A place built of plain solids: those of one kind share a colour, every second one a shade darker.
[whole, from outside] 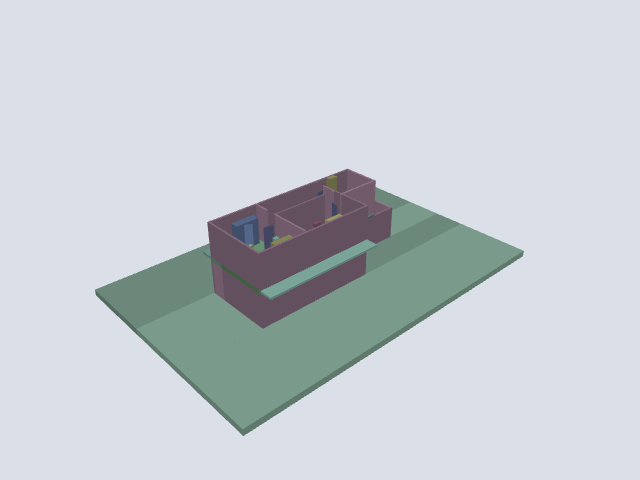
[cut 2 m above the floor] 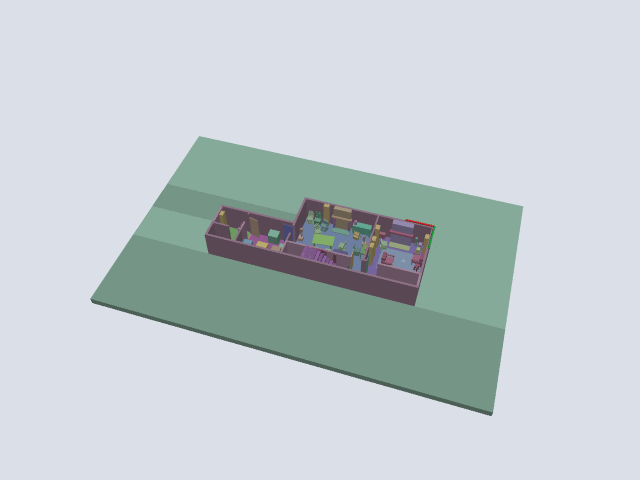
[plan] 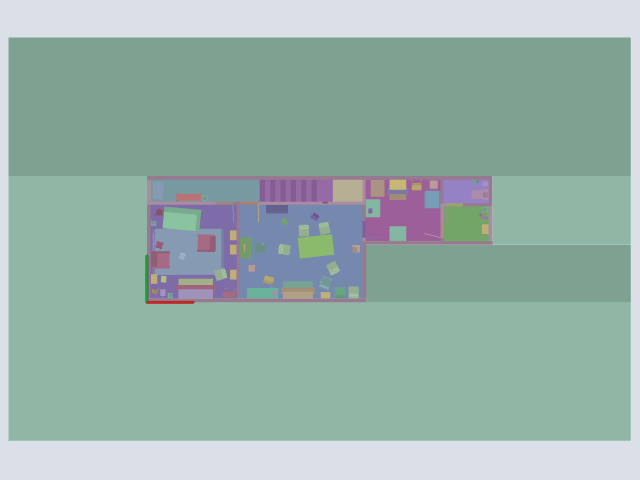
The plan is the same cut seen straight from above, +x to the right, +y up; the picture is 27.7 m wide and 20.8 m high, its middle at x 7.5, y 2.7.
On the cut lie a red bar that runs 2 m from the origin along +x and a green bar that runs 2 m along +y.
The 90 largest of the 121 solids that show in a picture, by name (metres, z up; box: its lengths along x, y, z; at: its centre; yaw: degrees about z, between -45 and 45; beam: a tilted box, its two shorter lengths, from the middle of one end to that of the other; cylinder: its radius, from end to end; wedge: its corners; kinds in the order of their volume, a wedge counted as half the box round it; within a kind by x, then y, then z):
{
 "under_1": {"box": [6.0, 5.47, 0.5], "at": [-3.0, 2.73, -0.33]},
 "under_2": {"box": [26.97, 6.0, 0.5], "at": [7.49, -3.0, -0.33]},
 "under_3": {"box": [26.97, 6.0, 0.5], "at": [7.49, 8.47, -0.33]},
 "under_4": {"box": [11.47, 2.49, 0.5], "at": [15.23, 1.25, -0.33]},
 "under_5": {"box": [6.0, 2.98, 0.5], "at": [17.97, 3.98, -0.33]},
 "wall_1": {"box": [0.16, 4.07, 2.86], "at": [0.08, 2.19, 1.13]},
 "wall_2": {"box": [0.16, 5.15, 2.68], "at": [0.08, 2.73, 4.2]},
 "wall_3": {"box": [0.16, 0.95, 2.86], "at": [0.08, 4.83, 1.13]},
 "wall_4": {"box": [2.97, 0.13, 2.86], "at": [1.49, 4.29, 1.13]},
 "wall_5": {"box": [0.33, 0.13, 2.86], "at": [3.9, 4.29, 1.13]},
 "wall_6": {"box": [0.13, 3.11, 2.68], "at": [3.96, 1.72, 4.2]},
 "wall_7": {"box": [0.13, 4.07, 2.86], "at": [3.96, 2.19, 1.13]},
 "wall_8": {"box": [0.13, 1.09, 2.68], "at": [3.96, 4.76, 4.2]},
 "wall_9": {"box": [9.5, 0.16, 5.84], "at": [4.75, 0.08, 2.62]},
 "wall_10": {"box": [4.58, 0.13, 2.68], "at": [6.18, 3.33, 4.2]},
 "wall_11": {"box": [12.88, 0.16, 2.68], "at": [6.44, 5.39, 4.2]},
 "wall_12": {"box": [4.63, 0.13, 2.86], "at": [7.16, 4.29, 1.13]},
 "wall_13": {"box": [14.97, 0.16, 2.86], "at": [7.49, 5.39, 1.13]},
 "wall_14": {"box": [0.28, 0.13, 2.68], "at": [9.33, 3.33, 4.2]},
 "wall_15": {"box": [0.13, 0.62, 2.68], "at": [9.4, 2.96, 4.2]},
 "wall_16": {"box": [0.13, 0.71, 2.86], "at": [9.4, 3.88, 1.13]},
 "wall_17": {"box": [0.13, 1.05, 2.68], "at": [9.4, 3.92, 4.2]},
 "wall_18": {"box": [0.13, 0.95, 2.86], "at": [9.4, 4.83, 1.13]},
 "wall_19": {"box": [0.16, 2.33, 5.84], "at": [9.42, 1.32, 2.62]},
 "wall_20": {"box": [3.54, 0.16, 2.68], "at": [11.11, 2.57, 4.2]},
 "wall_21": {"box": [5.63, 0.16, 2.86], "at": [12.15, 2.57, 1.13]},
 "wall_22": {"box": [0.13, 0.65, 2.86], "at": [12.79, 3.83, 1.13]},
 "wall_23": {"box": [0.13, 1.02, 2.86], "at": [12.79, 4.8, 1.13]},
 "wall_24": {"box": [0.16, 2.66, 2.68], "at": [12.8, 3.98, 4.2]},
 "wall_25": {"box": [1.27, 0.13, 2.86], "at": [14.34, 4.22, 1.13]},
 "wall_26": {"box": [0.16, 1.51, 2.86], "at": [14.89, 3.4, 1.13]},
 "wall_27": {"box": [0.16, 1.02, 2.86], "at": [14.89, 4.8, 1.13]},
 "stair_1": {"box": [3.17, 0.95, 0.49], "at": [6.47, 4.84, -0.05]},
 "stair_2": {"box": [2.94, 0.95, 0.68], "at": [6.59, 4.84, 0.04]},
 "stair_3": {"box": [2.72, 0.95, 0.87], "at": [6.7, 4.84, 0.14]},
 "stair_4": {"box": [2.49, 0.95, 1.06], "at": [6.81, 4.84, 0.23]},
 "stair_5": {"box": [2.27, 0.95, 1.25], "at": [6.92, 4.84, 0.33]},
 "stair_6": {"box": [2.04, 0.95, 1.44], "at": [7.03, 4.84, 0.42]},
 "stair_7": {"box": [1.82, 0.95, 1.63], "at": [7.15, 4.84, 0.52]},
 "stair_8": {"box": [1.6, 0.95, 1.82], "at": [7.26, 4.84, 0.61]},
 "stair_9": {"box": [1.37, 0.95, 2.02], "at": [7.37, 4.84, 0.71]},
 "stair_10": {"box": [1.15, 0.95, 2.21], "at": [7.48, 4.84, 0.8]},
 "stair_11": {"box": [0.92, 0.95, 2.4], "at": [7.6, 4.84, 0.9]},
 "stair_12": {"box": [0.7, 0.95, 2.59], "at": [7.71, 4.84, 0.99]},
 "stair_13": {"box": [0.25, 0.95, 2.97], "at": [7.93, 4.84, 1.18]},
 "floor_back_room_1": {"box": [5.32, 4.07, 0.61], "at": [6.68, 2.19, -0.3]},
 "floor_parlour_1": {"box": [3.73, 4.07, 0.61], "at": [2.02, 2.19, -0.3]},
 "floor_scullery_1": {"box": [3.25, 2.66, 0.5], "at": [11.1, 3.98, -0.36]},
 "upper_floor_next_1": {"box": [9.5, 1.0, 0.16], "at": [4.75, -0.5, 2.78]},
 "upper_floor_next_2": {"box": [12.88, 1.0, 0.16], "at": [6.44, 5.97, 2.78]},
 "fixture_breast_bedroom_1": {"box": [1.5, 0.4, 2.73], "at": [2.12, 0.36, 4.17]},
 "fixture_breast_bedroom_2": {"box": [1.29, 0.33, 2.73], "at": [6.54, 0.32, 4.17]},
 "fixture_breast_bedroom_3": {"box": [0.73, 0.38, 2.73], "at": [10.87, 5.12, 4.17]},
 "upper_floor_bedroom_1": {"box": [3.73, 5.15, 0.16], "at": [2.02, 2.73, 2.78]},
 "floor_hall_1": {"box": [4.76, 0.95, 0.61], "at": [2.54, 4.83, -0.3]},
 "wardrobe_1": {"box": [0.58, 0.06, 1.76], "at": [2.6, 4.57, 3.85], "yaw": -31.8},
 "wardrobe_2": {"box": [1.82, 0.6, 2.0], "at": [2.64, 5.0, 3.86]},
 "fixture_breast_parlour_1": {"box": [1.5, 0.41, 2.61], "at": [2.12, 0.36, 1.25]},
 "floor_back_lobby_1": {"box": [1.96, 1.51, 0.5], "at": [13.83, 3.4, -0.36]},
 "billy_1": {"box": [0.28, 0.42, 2.02], "at": [0.31, 1.01, 1.01]},
 "billy_2": {"box": [0.28, 0.42, 2.02], "at": [3.74, 1.2, 1.01]},
 "billy_3": {"box": [0.28, 0.42, 2.02], "at": [3.74, 2.28, 1.01]},
 "billy_4": {"box": [0.28, 0.42, 2.02], "at": [3.74, 2.9, 1.01]},
 "billy_5": {"box": [0.42, 0.28, 2.02], "at": [7.74, 0.31, 1.01]},
 "billy_6": {"box": [0.28, 0.42, 2.02], "at": [14.66, 3.17, 0.9]},
 "fixture_breast_back_room_1": {"box": [1.29, 0.3, 2.61], "at": [6.54, 0.31, 1.25]},
 "floor_wc_1": {"box": [1.96, 1.02, 0.5], "at": [13.83, 4.8, -0.36]},
 "fixture_breast_scullery_1": {"box": [0.73, 0.43, 2.72], "at": [10.87, 5.1, 1.2]},
 "floor_pantry_1": {"box": [1.28, 0.95, 0.61], "at": [8.7, 4.83, -0.3]},
 "fridge_flat_1": {"box": [0.6, 0.73, 1.66], "at": [10.0, 4.93, 0.72]},
 "sofa_1": {"box": [1.6, 0.93, 0.34], "at": [1.52, 3.61, 0.28], "yaw": -5.2},
 "sofa_2": {"box": [1.6, 0.23, 0.39], "at": [1.55, 3.96, 0.65], "yaw": -5.2},
 "rug_1": {"box": [2.9, 2.0, 0.08], "at": [1.79, 2.19, -0.03], "yaw": 0.2},
 "range_flat_1": {"box": [0.65, 0.76, 0.94], "at": [12.39, 4.45, 0.36]},
 "sideboard_1": {"box": [1.35, 0.45, 0.71], "at": [5.01, 0.4, 0.51]},
 "counter_run_1": {"box": [0.73, 0.61, 0.78], "at": [10.88, 2.96, 0.38]},
 "china_cabinet_1": {"box": [0.95, 0.33, 1.07], "at": [5.64, 4.05, 1.36]},
 "armchair_frame_1": {"box": [0.26, 0.62, 0.41], "at": [0.32, 1.83, 0.61]},
 "armchair_frame_2": {"box": [0.74, 0.63, 0.18], "at": [0.6, 1.84, 0.32]},
 "armchair_frame_3": {"box": [0.74, 0.63, 0.18], "at": [2.57, 2.56, 0.32], "yaw": -0.6},
 "armchair_frame_4": {"box": [0.26, 0.62, 0.41], "at": [2.85, 2.56, 0.61], "yaw": -0.6},
 "wall_band_1": {"box": [0.16, 4.07, 0.31], "at": [0.08, 2.19, 2.7]},
 "bar_stool_1": {"box": [0.35, 0.35, 0.74], "at": [12.43, 5.1, 0.26]},
 "fixture_breast_parlour_shelf_1": {"box": [1.68, 0.29, 0.14], "at": [2.12, 0.61, 1.23]},
 "combo_amp_1": {"box": [0.55, 0.26, 0.46], "at": [3.56, 0.33, 0.23]},
 "fixture_hearth_parlour_1": {"box": [1.5, 0.45, 0.1], "at": [2.12, 0.79, 0.0]},
 "floor_gap_back_room_door_1": {"box": [0.77, 0.13, 0.61], "at": [4.46, 4.29, -0.3]},
 "floor_gap_parlour_door_1": {"box": [0.77, 0.13, 0.61], "at": [3.35, 4.29, -0.3]},
 "small_desk_1": {"box": [0.5, 0.9, 0.13], "at": [4.28, 2.36, 0.68]},
 "floor_gap_scullery_door_1": {"box": [0.13, 0.72, 0.61], "at": [9.4, 3.16, -0.3]}
}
